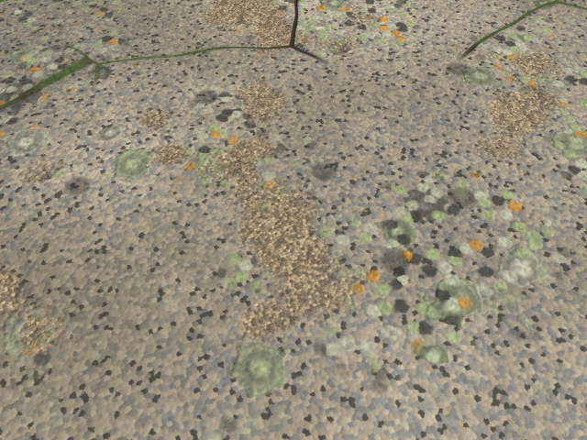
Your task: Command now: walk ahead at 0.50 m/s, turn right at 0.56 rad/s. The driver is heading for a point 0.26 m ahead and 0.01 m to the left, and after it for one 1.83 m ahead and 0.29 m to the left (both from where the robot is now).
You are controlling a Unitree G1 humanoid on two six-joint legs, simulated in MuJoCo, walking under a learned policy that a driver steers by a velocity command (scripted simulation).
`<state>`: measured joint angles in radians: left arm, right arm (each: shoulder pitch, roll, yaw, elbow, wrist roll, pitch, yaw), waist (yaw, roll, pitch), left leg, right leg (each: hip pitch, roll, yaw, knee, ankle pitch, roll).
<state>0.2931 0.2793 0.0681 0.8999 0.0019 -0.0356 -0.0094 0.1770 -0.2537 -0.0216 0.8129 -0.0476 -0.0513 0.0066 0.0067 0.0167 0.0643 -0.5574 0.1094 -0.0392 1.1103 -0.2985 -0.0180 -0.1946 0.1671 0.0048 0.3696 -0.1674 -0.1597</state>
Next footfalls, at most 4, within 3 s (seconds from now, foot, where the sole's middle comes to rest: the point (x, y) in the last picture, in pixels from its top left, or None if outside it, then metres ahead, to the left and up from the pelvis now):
0.30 left None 0.33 0.10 -0.78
0.82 right None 0.26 -0.08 -0.78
1.26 left None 0.17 0.11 -0.78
1.64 right None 0.23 -0.08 -0.78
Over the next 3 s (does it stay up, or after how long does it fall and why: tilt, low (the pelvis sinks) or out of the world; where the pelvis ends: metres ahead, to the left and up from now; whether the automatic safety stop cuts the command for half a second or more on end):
stays up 0.32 0.06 0.01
